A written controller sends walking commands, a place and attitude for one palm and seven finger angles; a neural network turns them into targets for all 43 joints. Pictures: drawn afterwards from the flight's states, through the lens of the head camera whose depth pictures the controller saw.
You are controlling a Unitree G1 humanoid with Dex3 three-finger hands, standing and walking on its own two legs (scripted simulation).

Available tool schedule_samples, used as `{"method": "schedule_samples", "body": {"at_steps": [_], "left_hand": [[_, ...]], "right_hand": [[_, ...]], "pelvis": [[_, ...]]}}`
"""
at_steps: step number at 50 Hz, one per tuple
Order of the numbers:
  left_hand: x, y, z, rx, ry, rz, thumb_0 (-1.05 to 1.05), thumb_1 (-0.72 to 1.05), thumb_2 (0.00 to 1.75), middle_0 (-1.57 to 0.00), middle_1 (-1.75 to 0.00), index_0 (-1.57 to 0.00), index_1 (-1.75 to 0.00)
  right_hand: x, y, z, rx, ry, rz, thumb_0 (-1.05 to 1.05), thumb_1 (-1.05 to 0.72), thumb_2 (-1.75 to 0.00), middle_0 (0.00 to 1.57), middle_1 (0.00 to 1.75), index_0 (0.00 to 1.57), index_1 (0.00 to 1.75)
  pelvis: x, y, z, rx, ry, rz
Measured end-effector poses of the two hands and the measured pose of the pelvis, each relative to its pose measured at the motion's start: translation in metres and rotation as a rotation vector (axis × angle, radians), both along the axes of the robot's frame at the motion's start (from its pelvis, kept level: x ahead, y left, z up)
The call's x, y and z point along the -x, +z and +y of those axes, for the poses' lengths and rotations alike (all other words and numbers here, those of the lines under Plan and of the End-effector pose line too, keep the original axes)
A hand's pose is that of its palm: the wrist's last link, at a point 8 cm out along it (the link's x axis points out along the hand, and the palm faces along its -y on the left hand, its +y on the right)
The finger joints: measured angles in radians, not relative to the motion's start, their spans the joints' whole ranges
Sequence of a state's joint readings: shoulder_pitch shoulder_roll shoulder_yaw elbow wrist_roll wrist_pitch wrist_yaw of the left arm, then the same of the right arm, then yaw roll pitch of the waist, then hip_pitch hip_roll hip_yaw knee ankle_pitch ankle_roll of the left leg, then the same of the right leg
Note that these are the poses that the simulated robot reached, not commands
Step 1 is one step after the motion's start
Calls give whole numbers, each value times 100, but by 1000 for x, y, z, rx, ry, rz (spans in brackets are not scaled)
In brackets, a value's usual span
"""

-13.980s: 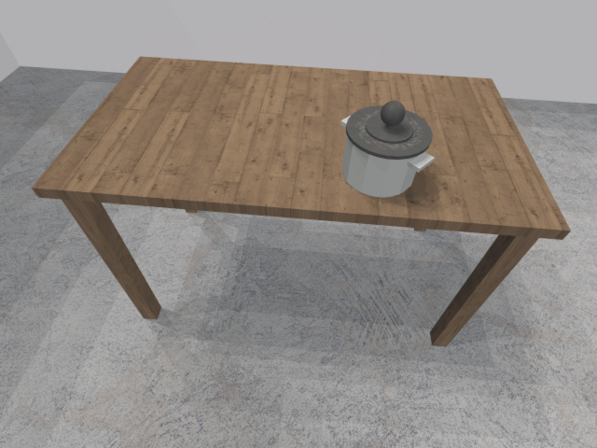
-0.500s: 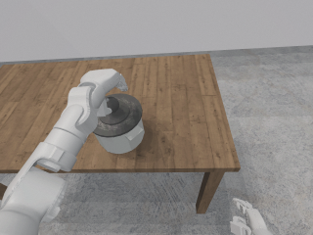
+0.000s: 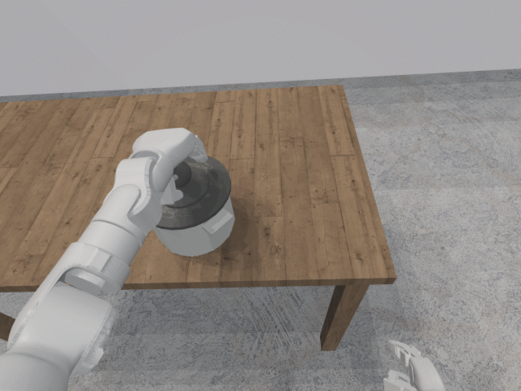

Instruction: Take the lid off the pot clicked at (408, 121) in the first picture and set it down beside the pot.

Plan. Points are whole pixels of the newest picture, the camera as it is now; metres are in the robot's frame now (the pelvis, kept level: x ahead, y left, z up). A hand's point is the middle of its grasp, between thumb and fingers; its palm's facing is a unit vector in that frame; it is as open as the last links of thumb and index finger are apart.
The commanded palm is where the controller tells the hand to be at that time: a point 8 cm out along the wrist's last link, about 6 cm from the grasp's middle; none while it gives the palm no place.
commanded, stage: lower the open fingers around the knob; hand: left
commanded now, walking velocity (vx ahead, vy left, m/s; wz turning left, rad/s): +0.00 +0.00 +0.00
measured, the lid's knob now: (177, 173) +0.45 +0.16 +0.07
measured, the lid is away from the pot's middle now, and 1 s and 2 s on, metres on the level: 0.00 0.00 0.00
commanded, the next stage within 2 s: close the fingers and squeeze the knob in 0.38 s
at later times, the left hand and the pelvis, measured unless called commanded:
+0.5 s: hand (170, 179) +0.42 +0.16 +0.09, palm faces -0.30 -0.08 -0.95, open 10.4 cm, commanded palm +0.41 +0.17 +0.15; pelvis +0.00 +0.00 +0.00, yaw +0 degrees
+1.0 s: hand (169, 181) +0.42 +0.17 +0.08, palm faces -0.31 -0.08 -0.95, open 9.0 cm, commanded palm +0.41 +0.17 +0.15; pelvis +0.00 +0.01 +0.00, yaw +0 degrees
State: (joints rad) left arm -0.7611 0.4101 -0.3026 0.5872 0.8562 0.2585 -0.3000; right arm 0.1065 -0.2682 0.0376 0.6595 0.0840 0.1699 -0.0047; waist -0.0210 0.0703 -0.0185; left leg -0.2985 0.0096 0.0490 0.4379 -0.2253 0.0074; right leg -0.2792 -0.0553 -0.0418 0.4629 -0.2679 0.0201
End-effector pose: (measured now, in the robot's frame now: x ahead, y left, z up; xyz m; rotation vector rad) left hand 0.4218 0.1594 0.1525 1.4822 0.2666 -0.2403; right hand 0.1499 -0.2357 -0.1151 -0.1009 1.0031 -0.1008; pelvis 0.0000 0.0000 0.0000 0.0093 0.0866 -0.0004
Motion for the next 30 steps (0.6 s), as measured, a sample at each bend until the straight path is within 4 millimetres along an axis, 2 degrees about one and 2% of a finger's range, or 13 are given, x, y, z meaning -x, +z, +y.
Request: {"method": "schedule_samples", "body": {"at_steps": [5, 9, 15, 20, 26, 30], "left_hand": [[4, -2, -2, 5, -31, -26, 0, -33, 146, -82, -9, -83, -8], [2, -15, 5, 3, 9, 0, 0, -33, 146, -82, -9, -83, -8], [0, 0, 4, -1, -11, -58, 0, -33, 146, -83, -9, -83, -8], [0, -13, 14, -7, 55, 6, 0, -33, 146, -82, -9, -82, -8], [3, -2, 8, 7, -8, -26, 0, -33, 145, -82, -9, -81, -8], [2, -12, 18, 8, 30, 7, 0, -28, 136, -79, -14, -79, -13]], "right_hand": [[-1, 1, 0, 3, 0, -3, 1, -91, -90, 19, 30, 20, 30], [-2, 0, 1, 4, -1, 10, 1, -91, -90, 19, 30, 20, 30], [-2, 0, 1, 10, -1, 4, 1, -91, -90, 19, 30, 20, 30], [-1, 0, 3, -5, -7, 4, 1, -91, -90, 19, 30, 20, 30], [-2, 1, 2, 10, -5, -4, 1, -91, -90, 19, 30, 20, 30], [0, 3, 2, 11, -10, 0, 1, -91, -90, 19, 30, 20, 30]], "pelvis": [[-2, 0, 1, 2, 0, 4], [-1, -1, 1, 1, -2, 8], [-1, -1, 2, 4, 3, 13], [-2, -1, 2, 3, -2, 14], [-2, -1, 4, 5, 4, 7], [0, -1, 4, 4, -3, 8]]}}
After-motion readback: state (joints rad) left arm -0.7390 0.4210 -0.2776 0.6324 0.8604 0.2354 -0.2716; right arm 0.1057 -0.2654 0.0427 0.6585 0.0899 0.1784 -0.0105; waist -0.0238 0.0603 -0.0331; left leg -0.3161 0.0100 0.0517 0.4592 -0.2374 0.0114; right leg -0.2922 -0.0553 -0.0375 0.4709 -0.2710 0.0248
